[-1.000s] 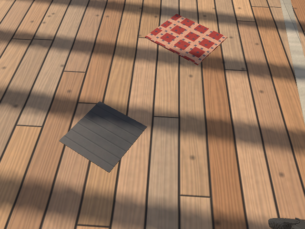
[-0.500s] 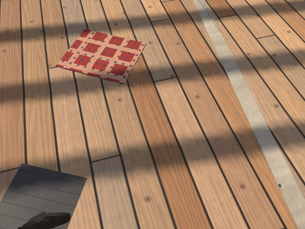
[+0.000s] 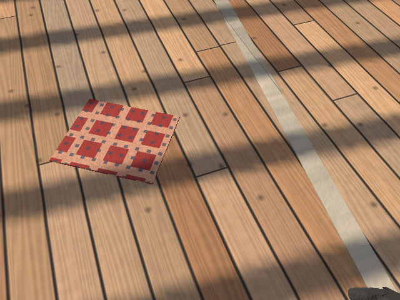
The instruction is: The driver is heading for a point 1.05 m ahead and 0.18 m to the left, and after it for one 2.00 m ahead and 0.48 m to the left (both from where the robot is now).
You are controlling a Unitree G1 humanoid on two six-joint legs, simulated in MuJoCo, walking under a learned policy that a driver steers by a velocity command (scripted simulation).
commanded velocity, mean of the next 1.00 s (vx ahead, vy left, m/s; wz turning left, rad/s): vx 0.50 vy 0.00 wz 0.21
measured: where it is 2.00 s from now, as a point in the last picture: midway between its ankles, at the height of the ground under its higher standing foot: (172, 140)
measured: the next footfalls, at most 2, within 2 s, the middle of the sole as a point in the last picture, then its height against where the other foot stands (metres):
right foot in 0.48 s outside the picture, level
left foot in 1.02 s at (171, 237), level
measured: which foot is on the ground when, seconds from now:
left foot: down 0.00-0.50, up 0.52-1.00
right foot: up 0.00-0.46, down 0.48-1.00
